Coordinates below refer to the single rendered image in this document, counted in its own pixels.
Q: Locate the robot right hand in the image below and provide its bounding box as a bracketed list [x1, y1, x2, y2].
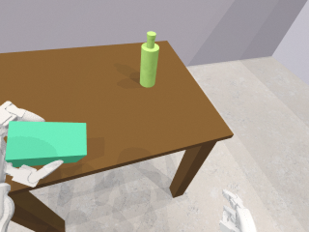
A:
[219, 189, 258, 232]

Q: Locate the sponge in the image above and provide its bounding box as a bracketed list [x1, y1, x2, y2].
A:
[5, 121, 87, 167]

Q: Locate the table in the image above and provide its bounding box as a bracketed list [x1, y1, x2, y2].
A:
[0, 41, 234, 232]

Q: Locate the robot left forearm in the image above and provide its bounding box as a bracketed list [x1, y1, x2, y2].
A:
[0, 183, 14, 232]

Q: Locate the robot left hand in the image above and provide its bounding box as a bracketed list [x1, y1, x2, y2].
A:
[0, 101, 63, 188]

